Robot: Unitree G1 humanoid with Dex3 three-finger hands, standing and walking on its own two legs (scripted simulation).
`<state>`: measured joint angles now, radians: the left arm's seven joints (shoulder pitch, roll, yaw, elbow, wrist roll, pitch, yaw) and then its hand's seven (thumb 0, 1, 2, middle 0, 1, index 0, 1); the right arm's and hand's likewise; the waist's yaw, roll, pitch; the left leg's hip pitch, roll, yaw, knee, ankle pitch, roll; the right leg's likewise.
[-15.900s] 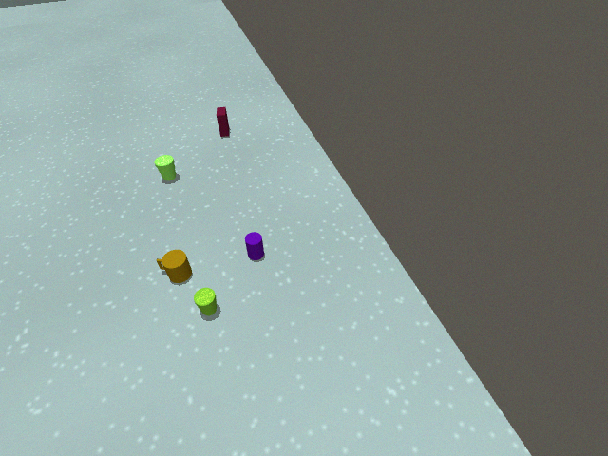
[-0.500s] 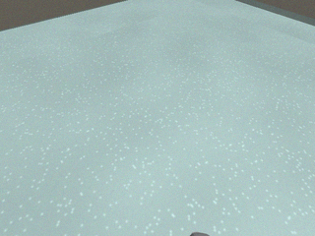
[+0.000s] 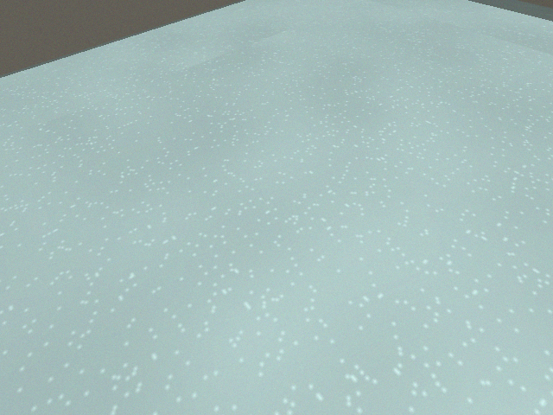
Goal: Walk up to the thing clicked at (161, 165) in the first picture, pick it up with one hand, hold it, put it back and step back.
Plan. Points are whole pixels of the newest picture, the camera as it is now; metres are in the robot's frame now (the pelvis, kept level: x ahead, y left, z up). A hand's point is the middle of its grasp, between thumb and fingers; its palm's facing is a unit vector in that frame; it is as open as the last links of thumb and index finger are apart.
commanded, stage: walk up
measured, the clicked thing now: out of the picture -0.75 -1.16 -0.70
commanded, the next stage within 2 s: stand in 0.58 s
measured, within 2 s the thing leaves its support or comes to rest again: neither
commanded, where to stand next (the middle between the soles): +0.09 +0.01 m, yaw +0 degrees
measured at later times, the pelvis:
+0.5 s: pelvis +0.02 +0.00 +0.02, yaw +0 degrees
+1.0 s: pelvis +0.03 -0.01 +0.02, yaw +0 degrees
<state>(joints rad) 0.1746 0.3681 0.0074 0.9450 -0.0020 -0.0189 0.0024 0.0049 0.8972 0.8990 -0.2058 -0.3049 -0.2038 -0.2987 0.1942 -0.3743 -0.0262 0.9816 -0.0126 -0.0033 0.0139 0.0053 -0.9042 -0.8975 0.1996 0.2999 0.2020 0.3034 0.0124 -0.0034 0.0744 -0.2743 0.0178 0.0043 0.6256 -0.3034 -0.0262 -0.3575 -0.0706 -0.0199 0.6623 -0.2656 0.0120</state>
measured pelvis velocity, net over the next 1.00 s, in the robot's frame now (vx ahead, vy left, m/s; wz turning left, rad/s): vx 0.03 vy -0.01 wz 0.00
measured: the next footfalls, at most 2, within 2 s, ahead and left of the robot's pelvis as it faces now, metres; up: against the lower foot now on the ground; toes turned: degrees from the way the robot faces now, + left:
none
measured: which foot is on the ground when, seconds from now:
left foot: down 0.00-1.00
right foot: down 0.00-1.00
